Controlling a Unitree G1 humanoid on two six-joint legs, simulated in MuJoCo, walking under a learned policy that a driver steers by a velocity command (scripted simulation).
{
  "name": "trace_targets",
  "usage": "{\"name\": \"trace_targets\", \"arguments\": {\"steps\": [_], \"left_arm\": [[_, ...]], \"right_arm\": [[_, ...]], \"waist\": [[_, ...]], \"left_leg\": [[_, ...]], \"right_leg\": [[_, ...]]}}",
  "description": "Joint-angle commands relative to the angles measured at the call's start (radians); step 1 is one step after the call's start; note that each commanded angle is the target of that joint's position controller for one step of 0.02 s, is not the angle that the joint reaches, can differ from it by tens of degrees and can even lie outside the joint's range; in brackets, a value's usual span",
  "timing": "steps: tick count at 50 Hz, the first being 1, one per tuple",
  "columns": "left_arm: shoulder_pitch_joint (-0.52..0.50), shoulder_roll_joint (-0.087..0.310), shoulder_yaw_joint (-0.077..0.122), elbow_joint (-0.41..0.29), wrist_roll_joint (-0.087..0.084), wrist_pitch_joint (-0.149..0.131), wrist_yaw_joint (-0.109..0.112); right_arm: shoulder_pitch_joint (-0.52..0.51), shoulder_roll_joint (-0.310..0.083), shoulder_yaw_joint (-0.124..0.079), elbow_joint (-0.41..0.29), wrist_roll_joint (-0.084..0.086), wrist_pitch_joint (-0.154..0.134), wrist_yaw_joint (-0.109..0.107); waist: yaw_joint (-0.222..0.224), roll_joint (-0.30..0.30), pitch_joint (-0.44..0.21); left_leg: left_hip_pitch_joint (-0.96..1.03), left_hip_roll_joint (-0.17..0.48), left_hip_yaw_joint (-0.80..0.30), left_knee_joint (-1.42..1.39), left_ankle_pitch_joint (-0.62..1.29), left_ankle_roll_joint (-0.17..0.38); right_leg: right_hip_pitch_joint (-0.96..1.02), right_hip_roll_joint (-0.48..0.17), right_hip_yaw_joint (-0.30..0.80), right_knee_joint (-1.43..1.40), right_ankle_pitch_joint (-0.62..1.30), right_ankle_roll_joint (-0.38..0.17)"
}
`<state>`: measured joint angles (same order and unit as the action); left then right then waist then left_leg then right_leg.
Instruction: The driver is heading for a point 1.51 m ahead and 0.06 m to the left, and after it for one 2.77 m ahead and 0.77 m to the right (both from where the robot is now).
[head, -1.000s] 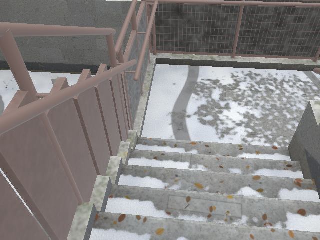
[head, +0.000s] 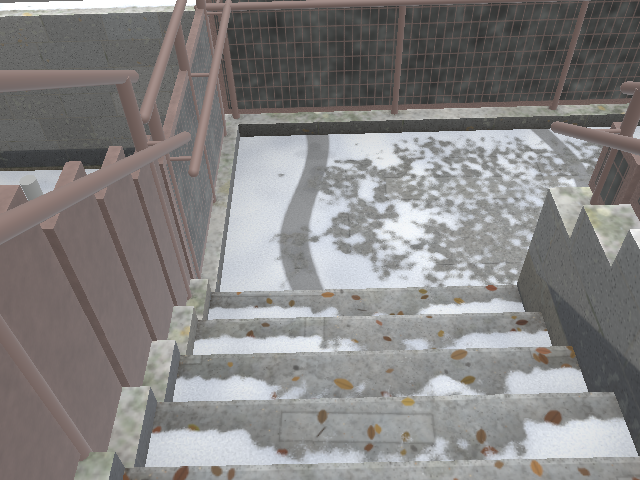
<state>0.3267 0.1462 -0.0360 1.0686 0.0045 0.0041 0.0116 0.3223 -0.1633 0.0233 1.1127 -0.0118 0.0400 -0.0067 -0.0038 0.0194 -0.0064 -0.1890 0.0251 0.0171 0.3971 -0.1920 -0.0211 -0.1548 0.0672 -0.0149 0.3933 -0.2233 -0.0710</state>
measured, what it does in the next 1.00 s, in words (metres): stands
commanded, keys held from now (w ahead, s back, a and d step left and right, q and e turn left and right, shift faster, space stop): no key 1.00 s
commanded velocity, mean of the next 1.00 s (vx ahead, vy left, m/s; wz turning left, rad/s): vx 0.00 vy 0.00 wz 0.00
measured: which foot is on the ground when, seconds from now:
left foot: down 0.00-1.00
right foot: down 0.00-1.00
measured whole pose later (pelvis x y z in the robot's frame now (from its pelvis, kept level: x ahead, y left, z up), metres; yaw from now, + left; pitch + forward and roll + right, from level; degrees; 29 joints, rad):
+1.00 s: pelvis +0.02 -0.01 +0.00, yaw -1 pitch +0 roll +0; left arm 0.34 0.13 -0.02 1.11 0.00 0.00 0.02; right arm 0.32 -0.14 0.01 1.17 -0.01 0.03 -0.02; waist 0.01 0.02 0.00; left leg -0.16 0.05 0.01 0.39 -0.22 -0.05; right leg -0.12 0.09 -0.01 0.37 -0.24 -0.09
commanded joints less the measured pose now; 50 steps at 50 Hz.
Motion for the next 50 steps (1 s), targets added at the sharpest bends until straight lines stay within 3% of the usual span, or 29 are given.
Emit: {"name": "trace_targets", "arguments": {"steps": [1, 50], "left_arm": [[0.064, 0.091, 0.016, -0.007, -0.001, -0.004, 0.002], [0.091, 0.063, 0.028, 0.033, -0.001, -0.006, 0.008]], "right_arm": [[0.070, -0.074, -0.011, 0.004, 0.001, -0.005, -0.004], [0.072, -0.043, -0.025, 0.054, 0.002, -0.008, -0.016]], "waist": [[0.002, -0.029, 0.083], [0.010, -0.019, 0.077]], "left_leg": [[0.003, 0.088, -0.084, -0.047, 0.037, 0.024], [0.011, 0.100, -0.065, -0.042, 0.059, 0.012]], "right_leg": [[-0.077, -0.168, 0.157, -0.113, 0.094, 0.003], [-0.014, -0.158, 0.153, -0.103, 0.229, 0.007]]}}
